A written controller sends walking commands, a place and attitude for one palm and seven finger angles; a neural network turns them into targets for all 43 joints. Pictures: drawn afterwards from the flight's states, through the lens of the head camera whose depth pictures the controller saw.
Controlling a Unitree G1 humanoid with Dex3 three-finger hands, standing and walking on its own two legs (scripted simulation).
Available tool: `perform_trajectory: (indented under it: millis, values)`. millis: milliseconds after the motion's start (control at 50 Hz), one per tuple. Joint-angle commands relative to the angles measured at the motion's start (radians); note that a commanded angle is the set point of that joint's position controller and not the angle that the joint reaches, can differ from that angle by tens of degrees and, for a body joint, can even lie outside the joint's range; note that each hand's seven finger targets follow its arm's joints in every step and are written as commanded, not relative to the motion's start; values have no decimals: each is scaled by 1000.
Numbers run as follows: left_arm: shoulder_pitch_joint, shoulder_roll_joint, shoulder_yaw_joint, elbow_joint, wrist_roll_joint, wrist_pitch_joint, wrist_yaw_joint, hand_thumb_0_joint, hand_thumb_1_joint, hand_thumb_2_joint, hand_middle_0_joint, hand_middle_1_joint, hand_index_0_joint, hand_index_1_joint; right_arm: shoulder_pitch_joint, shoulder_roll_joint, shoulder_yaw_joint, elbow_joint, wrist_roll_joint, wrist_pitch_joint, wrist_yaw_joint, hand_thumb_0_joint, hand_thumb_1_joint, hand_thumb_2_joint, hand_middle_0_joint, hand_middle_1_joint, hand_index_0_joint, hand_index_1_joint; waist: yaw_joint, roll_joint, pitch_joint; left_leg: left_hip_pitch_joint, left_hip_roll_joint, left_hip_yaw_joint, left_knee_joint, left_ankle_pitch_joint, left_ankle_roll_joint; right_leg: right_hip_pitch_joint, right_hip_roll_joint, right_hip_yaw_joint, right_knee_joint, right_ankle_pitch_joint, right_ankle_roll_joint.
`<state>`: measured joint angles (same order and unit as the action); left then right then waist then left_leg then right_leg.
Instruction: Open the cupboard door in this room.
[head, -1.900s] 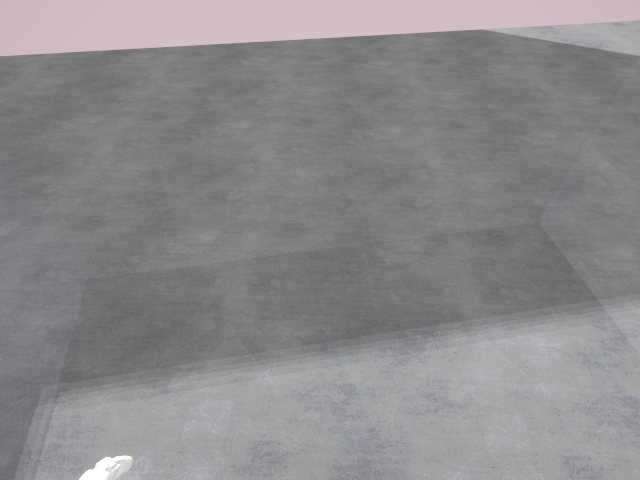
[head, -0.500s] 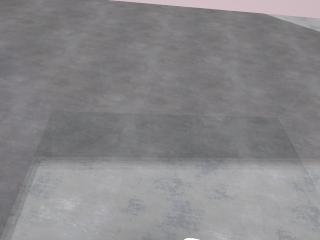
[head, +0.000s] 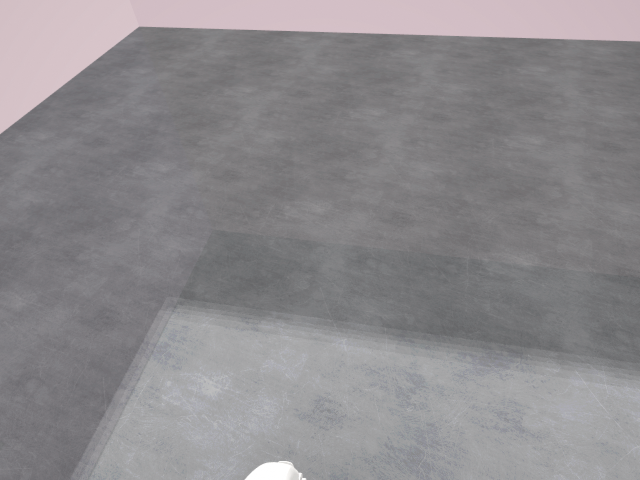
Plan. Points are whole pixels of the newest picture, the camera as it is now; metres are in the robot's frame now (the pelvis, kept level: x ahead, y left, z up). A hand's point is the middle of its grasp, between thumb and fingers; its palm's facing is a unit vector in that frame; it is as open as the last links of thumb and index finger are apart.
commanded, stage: turn or walk to find it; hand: left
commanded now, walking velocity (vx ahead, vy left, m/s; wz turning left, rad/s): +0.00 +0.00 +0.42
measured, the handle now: out of the picture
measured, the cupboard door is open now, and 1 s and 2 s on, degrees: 0 0 0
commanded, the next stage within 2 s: none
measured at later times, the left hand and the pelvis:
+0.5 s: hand out of the picture -0.03 +0.27 -0.18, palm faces +0.26 -0.94 -0.23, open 7.4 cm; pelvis -0.01 +0.06 +0.00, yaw +12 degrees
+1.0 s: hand out of the picture -0.02 +0.21 -0.14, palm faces +0.41 -0.87 -0.28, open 7.4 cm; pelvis -0.03 +0.00 +0.00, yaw +25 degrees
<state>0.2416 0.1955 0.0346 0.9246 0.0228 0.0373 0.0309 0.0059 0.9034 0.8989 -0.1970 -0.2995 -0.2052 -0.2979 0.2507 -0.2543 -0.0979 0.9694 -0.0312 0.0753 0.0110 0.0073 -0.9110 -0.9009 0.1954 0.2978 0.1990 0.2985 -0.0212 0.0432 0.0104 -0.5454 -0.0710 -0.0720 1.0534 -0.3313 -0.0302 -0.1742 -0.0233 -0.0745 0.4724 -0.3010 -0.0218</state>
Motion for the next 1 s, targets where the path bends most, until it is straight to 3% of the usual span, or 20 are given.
perform_trajectory:
  millis: [0, 140, 180, 220, 240, 260, 280, 300, 360, 440, 580, 680, 720, 760, 780, 800, 820, 840, 900, 980]
  values:
    - [-20, 151, 33, -79, -2, -51, 9, 0, 900, 900, -200, -300, -200, -300, 9, -59, -6, -49, 9, -19, 4, 0, -900, -900, 200, 300, 200, 300, 0, -191, 65, -57, 68, 38, 137, 24, -31, -11, -247, 120, -179, 260, -91]
    - [125, 203, 50, -21, 11, -45, 10, 0, 900, 900, -200, -300, -200, -300, -136, -30, 24, -82, 18, -28, -1, 0, -900, -900, 200, 300, 200, 300, 71, -223, 14, 45, 95, 117, -199, -117, -35, 122, -307, 90, -60, 625, -134]
    - [126, 219, 57, -14, 14, -41, 8, 0, 900, 900, -200, -300, -200, -300, -134, -25, 30, -81, 23, -37, -2, 0, -900, -900, 200, 300, 200, 300, 76, -257, -8, 121, 81, 151, -322, -125, -21, 130, -308, 71, -13, 696, -118]
    - [95, 228, 61, -11, 9, -39, 8, 0, 900, 900, -200, -300, -200, -300, -73, -38, 29, -65, 24, -45, -6, 0, -900, -900, 200, 300, 200, 300, 39, -262, -47, 228, 72, 171, -483, -11, -10, 116, -291, 28, 56, 695, -77]
    - [85, 223, 60, -12, 1, -36, 5, 0, 900, 900, -200, -300, -200, -300, -35, -56, 25, -56, 21, -51, -6, 0, -900, -900, 200, 300, 200, 300, 14, -228, -66, 342, 70, 170, -604, 121, 2, 58, -266, -13, 126, 640, -35]
    - [86, 192, 55, -25, -7, -32, 2, 0, 900, 900, -200, -300, -200, -300, 22, -123, 11, -43, 15, -64, -8, 0, -900, -900, 200, 300, 200, 300, -17, -75, -130, 535, 176, 69, -675, 361, 36, -75, -221, -65, 285, 444, 18]
    - [83, 125, 39, -59, -11, -30, -5, 0, 900, 900, -200, -300, -200, -300, 59, -215, -11, -42, 16, -69, -12, 0, -900, -900, 200, 300, 200, 300, -25, 228, -154, 691, 433, -246, -663, 786, 149, -358, -93, -83, 482, -215, 88]
    - [31, 120, 31, -71, -5, -16, 3, 0, 900, 900, -200, -300, -200, -300, 100, -235, -16, -27, 23, -59, -17, 0, -900, -900, 200, 300, 200, 300, -49, 192, -154, 607, 486, -232, -650, 927, 232, -344, -82, 7, 584, -365, 86]
    - [-35, 133, 44, -45, -5, -3, -4, 0, 900, 900, -200, -300, -200, -300, -22, -146, 11, -45, 12, -64, -38, 0, -900, -900, 200, 300, 200, 300, -15, 149, -13, 441, 362, -155, -683, 734, 213, -356, -102, 66, 656, -208, 89]
    - [11, 114, 44, -19, -5, -3, -15, 0, 900, 900, -200, -300, -200, -300, -40, -136, 13, -59, 16, -76, -39, 0, -900, -900, 200, 300, 200, 300, 11, 91, -40, 477, 296, -96, -690, 699, 189, -348, -78, 48, 623, -111, 108]
    - [-76, 110, 46, -64, -6, 0, -10, 0, 900, 900, -200, -300, -200, -300, 3, -138, 1, -63, 9, -70, -33, 0, -900, -900, 200, 300, 200, 300, -11, 84, -17, 446, 300, -200, -718, 557, 213, -327, -59, 59, 495, -115, 117]
    - [-98, 97, 39, -90, -12, -8, -6, 0, 900, 900, -200, -300, -200, -300, -3, -144, -5, -70, 2, -61, -29, 0, -900, -900, 200, 300, 200, 300, -10, 102, -26, 383, 283, -258, -692, 547, 213, -204, -19, 53, 298, -135, 95]
    - [-60, 98, 40, -88, -18, -14, -2, 0, 900, 900, -200, -300, -200, -300, -12, -145, -8, -77, 3, -59, -27, 0, -900, -900, 200, 300, 200, 300, 10, 97, -48, 342, 269, -278, -659, 556, 201, -116, -1, 53, 183, -80, 86]
    - [1, 114, 45, -75, -17, -25, 2, 0, 900, 900, -200, -300, -200, -300, -32, -135, -7, -82, 11, -57, -23, 0, -900, -900, 200, 300, 200, 300, 46, 61, -67, 242, 219, -253, -600, 431, 148, 50, -13, 48, -24, 92, 80]
    - [29, 164, 54, -71, -9, -38, 6, 0, 900, 900, -200, -300, -200, -300, -15, -98, -4, -82, 20, -59, -17, 0, -900, -900, 200, 300, 200, 300, 55, -60, -88, 134, 156, -198, -503, 263, 90, 184, -113, 142, -139, 151, 59]
    - [45, 259, 72, -73, 7, -46, 13, 0, 900, 900, -200, -300, -200, -300, 0, -28, 8, -105, 23, -60, -14, 0, -900, -900, 200, 300, 200, 300, 59, -355, -89, -41, 3, -9, -275, -136, 12, 257, -384, 407, -187, 259, -44]
    - [46, 267, 66, -86, -2, -40, 11, 0, 900, 900, -200, -300, -200, -300, -12, -77, -7, -111, 11, -49, -19, 0, -900, -900, 200, 300, 200, 300, 68, -299, -80, -19, 19, -9, -81, -265, 6, 115, -473, 419, -188, 307, -131]
    - [-14, 219, 60, -100, -4, -39, 13, 0, 900, 900, -200, -300, -200, -300, -10, -78, -11, -90, 6, -34, -14, 0, -900, -900, 200, 300, 200, 300, 38, -220, -37, -9, 41, -39, 40, -195, 4, 35, -405, 331, -207, 232, -137]
    - [-120, 150, 40, -118, -7, -44, 9, 0, 900, 900, -200, -300, -200, -300, 48, -62, -11, -32, 5, -17, 3, 0, -900, -900, 200, 300, 200, 300, -20, -180, 45, 7, 81, 10, 168, -32, -15, -61, -274, 155, -204, 164, -81]
    - [-50, 142, 40, -90, -4, -49, 9, 0, 900, 900, -200, -300, -200, -300, 29, -54, -7, -26, 6, -11, 6, 0, -900, -900, 200, 300, 200, 300, 5, -194, 56, -4, 101, 38, 151, 7, -38, -35, -271, 100, -211, 143, -84]
